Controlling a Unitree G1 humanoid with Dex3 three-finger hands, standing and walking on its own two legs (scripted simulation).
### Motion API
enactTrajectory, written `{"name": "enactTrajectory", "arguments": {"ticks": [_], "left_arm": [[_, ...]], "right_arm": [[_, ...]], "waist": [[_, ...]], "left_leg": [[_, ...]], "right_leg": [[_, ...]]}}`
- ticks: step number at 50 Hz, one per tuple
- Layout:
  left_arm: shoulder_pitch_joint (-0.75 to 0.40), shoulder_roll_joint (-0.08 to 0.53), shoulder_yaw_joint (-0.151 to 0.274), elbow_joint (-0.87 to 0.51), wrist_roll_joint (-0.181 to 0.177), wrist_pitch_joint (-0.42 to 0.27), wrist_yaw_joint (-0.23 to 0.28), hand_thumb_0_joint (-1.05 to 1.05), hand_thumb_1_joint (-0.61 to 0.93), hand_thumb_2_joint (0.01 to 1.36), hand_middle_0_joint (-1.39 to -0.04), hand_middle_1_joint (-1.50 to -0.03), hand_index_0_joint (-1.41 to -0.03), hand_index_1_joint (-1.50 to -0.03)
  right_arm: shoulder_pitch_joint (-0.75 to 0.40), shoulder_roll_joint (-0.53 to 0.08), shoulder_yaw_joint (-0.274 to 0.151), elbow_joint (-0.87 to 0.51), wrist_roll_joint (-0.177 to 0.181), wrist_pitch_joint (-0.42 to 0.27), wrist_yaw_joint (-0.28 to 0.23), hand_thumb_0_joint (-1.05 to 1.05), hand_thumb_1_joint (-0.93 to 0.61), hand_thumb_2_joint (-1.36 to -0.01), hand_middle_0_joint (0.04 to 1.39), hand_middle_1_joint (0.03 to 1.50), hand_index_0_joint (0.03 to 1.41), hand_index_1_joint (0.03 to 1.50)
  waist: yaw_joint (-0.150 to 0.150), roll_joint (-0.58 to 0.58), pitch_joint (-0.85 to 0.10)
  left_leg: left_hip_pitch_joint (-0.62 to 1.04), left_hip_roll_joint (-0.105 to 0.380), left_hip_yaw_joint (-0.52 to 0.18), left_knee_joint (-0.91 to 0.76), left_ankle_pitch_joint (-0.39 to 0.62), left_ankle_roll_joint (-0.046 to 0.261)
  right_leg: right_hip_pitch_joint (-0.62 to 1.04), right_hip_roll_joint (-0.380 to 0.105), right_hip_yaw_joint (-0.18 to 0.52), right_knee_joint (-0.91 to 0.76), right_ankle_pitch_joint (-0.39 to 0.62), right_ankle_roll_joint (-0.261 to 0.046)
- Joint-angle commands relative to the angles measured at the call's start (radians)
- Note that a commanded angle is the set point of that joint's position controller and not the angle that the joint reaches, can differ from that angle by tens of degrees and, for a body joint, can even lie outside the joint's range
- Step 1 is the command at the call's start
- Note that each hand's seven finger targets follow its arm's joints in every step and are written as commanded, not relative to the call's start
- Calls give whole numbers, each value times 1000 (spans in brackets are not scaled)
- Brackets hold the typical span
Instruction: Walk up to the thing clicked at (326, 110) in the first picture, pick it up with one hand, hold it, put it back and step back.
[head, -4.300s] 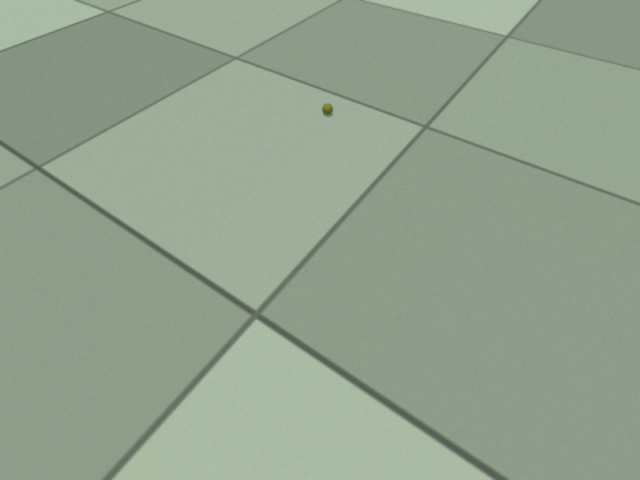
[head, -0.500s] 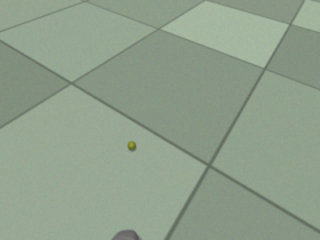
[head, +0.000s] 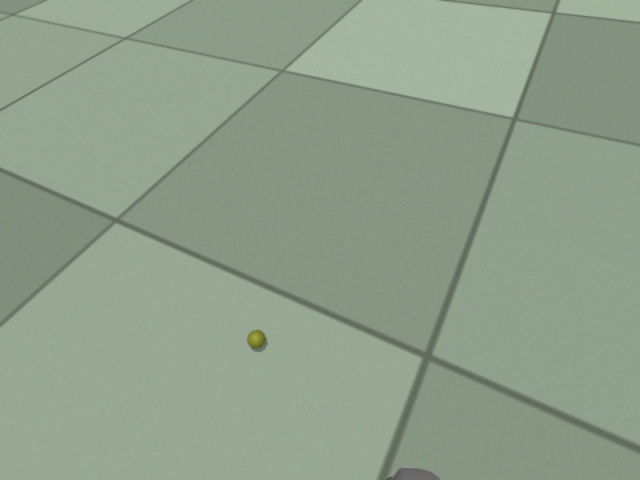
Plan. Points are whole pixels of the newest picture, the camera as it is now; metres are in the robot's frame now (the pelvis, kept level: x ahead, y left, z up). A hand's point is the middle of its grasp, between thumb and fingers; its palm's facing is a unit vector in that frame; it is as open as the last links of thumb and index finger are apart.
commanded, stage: walk up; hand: left
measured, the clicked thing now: (256, 339) +0.63 +0.29 -0.73
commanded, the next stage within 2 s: none
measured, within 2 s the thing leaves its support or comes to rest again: neither
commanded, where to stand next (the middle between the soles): +0.28 +0.05 m, yaw +1 degrees
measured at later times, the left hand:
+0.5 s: hand (109, 477) +0.15 +0.33 -0.15, palm faces +0.00 -0.92 -0.39, open 7.4 cm
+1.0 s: hand (139, 416) +0.23 +0.30 -0.14, palm faces -0.06 -0.92 -0.40, open 7.3 cm
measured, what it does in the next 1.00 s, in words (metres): walks ahead: left foot, then right foot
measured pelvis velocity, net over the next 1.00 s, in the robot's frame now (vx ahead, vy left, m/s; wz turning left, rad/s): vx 0.16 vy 0.04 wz -0.02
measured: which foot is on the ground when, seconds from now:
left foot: down 0.00-0.00, up 0.02-0.44, down 0.46-1.00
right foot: down 0.00-0.48, up 0.50-0.82, down 0.84-1.00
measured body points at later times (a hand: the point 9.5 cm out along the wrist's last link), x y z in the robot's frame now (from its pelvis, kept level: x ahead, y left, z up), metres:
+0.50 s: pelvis +0.13 +0.04 -0.01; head +0.14 +0.06 +0.44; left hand +0.15 +0.37 -0.12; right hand +0.21 -0.29 -0.10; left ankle +0.20 +0.17 -0.73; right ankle +0.10 -0.12 -0.72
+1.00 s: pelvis +0.16 +0.04 +0.00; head +0.18 +0.02 +0.45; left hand +0.23 +0.35 -0.11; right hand +0.25 -0.26 -0.14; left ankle +0.20 +0.16 -0.72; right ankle +0.20 -0.08 -0.72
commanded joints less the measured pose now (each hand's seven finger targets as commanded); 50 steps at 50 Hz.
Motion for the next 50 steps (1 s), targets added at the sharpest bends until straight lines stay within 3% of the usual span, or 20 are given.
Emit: {"name": "enactTrajectory", "arguments": {"ticks": [1,2,5,8,16,19,22,23,24,25,26,28,30,34,39,42,44,45,48,50], "left_arm": [[193,362,99,-42,-3,-45,48,0,900,900,-200,-300,-200,-300],[151,368,97,-57,-12,-36,47,0,900,900,-200,-300,-200,-300],[88,281,74,-89,-21,-38,53,0,900,900,-200,-300,-200,-300],[73,263,64,-97,-16,-44,54,0,900,900,-200,-300,-200,-300],[73,296,78,-132,0,-35,45,0,900,900,-200,-300,-200,-300],[16,302,69,-149,1,-31,48,0,900,900,-200,-300,-200,-300],[-8,253,44,-151,1,-15,51,0,900,900,-200,-300,-200,-300],[42,198,26,-149,-2,-11,49,0,900,900,-200,-300,-200,-300],[101,103,-5,-146,-12,-4,51,0,900,900,-200,-300,-200,-300],[147,178,17,-114,-14,11,67,0,900,900,-200,-300,-200,-300],[110,236,27,-94,-8,17,76,0,900,900,-200,-300,-200,-300],[69,237,31,-80,-15,18,75,0,900,900,-200,-300,-200,-300],[110,210,29,-55,-24,26,67,0,900,900,-200,-300,-200,-300],[81,179,20,-38,-18,49,63,0,900,900,-200,-300,-200,-300],[30,158,23,-12,-10,44,69,0,900,900,-200,-300,-200,-300],[48,184,31,16,1,27,76,0,900,900,-200,-300,-200,-300],[-58,259,37,-13,7,11,78,0,900,900,-200,-300,-200,-300],[-126,294,35,-18,2,19,73,0,900,900,-200,-300,-200,-300],[-175,210,10,-11,-5,28,68,0,900,900,-200,-300,-200,-300],[-185,190,4,7,-8,28,67,0,900,900,-200,-300,-200,-300]], "right_arm": [[33,-145,-35,-95,6,-10,-12,0,-900,-900,200,300,200,300],[-3,-213,-54,-85,-3,-2,-22,0,-900,-900,200,300,200,300],[-9,-193,-53,-42,16,1,-13,0,-900,-900,200,300,200,300],[28,-160,-50,-22,6,15,0,0,-900,-900,200,300,200,300],[-102,-155,-69,-48,-18,10,27,0,-900,-900,200,300,200,300],[-81,-155,-71,-33,-16,-2,25,0,-900,-900,200,300,200,300],[45,-170,-81,16,-17,-16,3,0,-900,-900,200,300,200,300],[101,-209,-90,28,-19,-25,-9,0,-900,-900,200,300,200,300],[73,-276,-97,9,-25,-30,-23,0,-900,-900,200,300,200,300],[36,-318,-99,-25,-5,-30,-25,0,-900,-900,200,300,200,300],[22,-316,-105,-16,8,-24,-24,0,-900,-900,200,300,200,300],[3,-241,-79,-30,4,-27,-36,0,-900,-900,200,300,200,300],[-27,-216,-64,-33,10,-35,-45,0,-900,-900,200,300,200,300],[-82,-199,-54,-52,8,-26,-60,0,-900,-900,200,300,200,300],[-127,-202,-42,-47,4,-7,-59,0,-900,-900,200,300,200,300],[-161,-151,-16,-40,23,11,-56,0,-900,-900,200,300,200,300],[-130,-75,8,-23,26,22,-55,0,-900,-900,200,300,200,300],[-148,-128,-12,8,23,29,-65,0,-900,-900,200,300,200,300],[-148,-149,-11,73,27,13,-54,0,-900,-900,200,300,200,300],[-173,-152,-9,95,21,9,-53,0,-900,-900,200,300,200,300]], "waist": [[100,-288,-121],[96,-255,-85],[62,-167,-23],[41,-208,-33],[69,-216,30],[38,-200,14],[-42,-90,-45],[-59,85,-95],[-15,317,-77],[4,210,-50],[-3,186,-22],[5,99,-13],[32,116,-46],[27,117,-85],[28,110,-110],[68,2,-143],[14,-213,-96],[21,-239,-83],[-6,-190,-75],[5,-187,-131]], "left_leg": [[-492,-73,-95,475,-122,30],[-507,-11,-143,520,-144,32],[-476,25,-213,499,-11,30],[-396,9,-173,446,86,11],[-355,58,-121,127,175,-28],[-212,52,-112,62,202,-11],[15,-3,-84,-35,188,15],[87,43,-173,-164,47,42],[82,265,-522,-280,114,100],[50,362,-670,-329,139,175],[5,380,-678,-308,155,237],[-21,278,-455,-257,465,192],[-28,216,-299,-211,620,150],[-41,205,-231,-212,524,184],[-145,230,-209,-101,612,196],[-213,166,-178,25,407,102],[-279,2,-101,131,-3,1],[-166,-7,-104,173,-128,12],[-46,25,-129,-43,124,25],[-25,61,-173,-104,226,36]], "right_leg": [[441,-357,668,-332,-312,-180],[378,-392,705,-329,-363,-254],[285,-256,382,-300,-96,-190],[207,-186,226,-293,47,-173],[108,-200,174,-333,-308,-201],[22,-217,162,-278,-316,-189],[-62,-164,108,-43,-174,-132],[-72,-92,29,193,-99,-101],[-191,43,-24,418,-325,-22],[-242,71,41,476,-402,-23],[-235,27,69,537,-408,-36],[-191,18,144,531,-353,-33],[-124,4,130,474,-280,-29],[-83,9,83,349,-222,-2],[91,21,21,150,-174,2],[251,7,66,-105,12,-33],[168,-256,440,-222,81,-144],[25,-299,445,-209,60,-229],[-7,-144,224,-157,15,-96],[50,-97,182,-128,10,-49]]}}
